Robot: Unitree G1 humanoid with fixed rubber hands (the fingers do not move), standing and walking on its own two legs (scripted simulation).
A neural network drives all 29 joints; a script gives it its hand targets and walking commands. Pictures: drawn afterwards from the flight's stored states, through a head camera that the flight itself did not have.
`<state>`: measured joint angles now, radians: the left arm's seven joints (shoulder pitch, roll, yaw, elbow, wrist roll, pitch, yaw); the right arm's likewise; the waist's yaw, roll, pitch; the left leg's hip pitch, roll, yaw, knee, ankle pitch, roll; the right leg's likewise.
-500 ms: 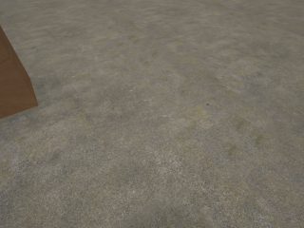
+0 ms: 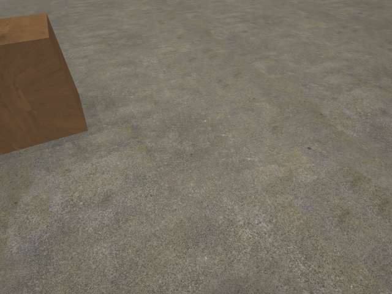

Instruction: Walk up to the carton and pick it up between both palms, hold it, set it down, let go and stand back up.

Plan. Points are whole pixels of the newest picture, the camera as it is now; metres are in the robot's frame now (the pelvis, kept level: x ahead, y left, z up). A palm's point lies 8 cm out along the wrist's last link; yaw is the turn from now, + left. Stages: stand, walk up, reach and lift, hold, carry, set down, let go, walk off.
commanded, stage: walk up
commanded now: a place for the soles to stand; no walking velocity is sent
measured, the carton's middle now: out of the picture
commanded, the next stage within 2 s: none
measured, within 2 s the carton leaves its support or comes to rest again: neither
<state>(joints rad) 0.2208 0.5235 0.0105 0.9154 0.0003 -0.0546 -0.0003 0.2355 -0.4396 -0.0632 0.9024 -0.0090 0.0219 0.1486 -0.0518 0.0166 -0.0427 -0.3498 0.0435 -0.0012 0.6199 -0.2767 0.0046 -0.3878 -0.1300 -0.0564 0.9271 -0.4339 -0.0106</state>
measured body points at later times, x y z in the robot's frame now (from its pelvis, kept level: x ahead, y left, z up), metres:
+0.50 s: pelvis +0.18 +0.07 +0.01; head +0.19 +0.04 +0.46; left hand +0.16 +0.43 -0.05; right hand +0.34 -0.22 -0.12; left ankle +0.21 +0.25 -0.69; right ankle +0.13 -0.09 -0.73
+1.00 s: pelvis +0.39 +0.16 +0.01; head +0.40 +0.13 +0.46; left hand +0.38 +0.52 -0.05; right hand +0.54 -0.12 -0.13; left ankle +0.29 +0.28 -0.67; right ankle +0.46 +0.07 -0.73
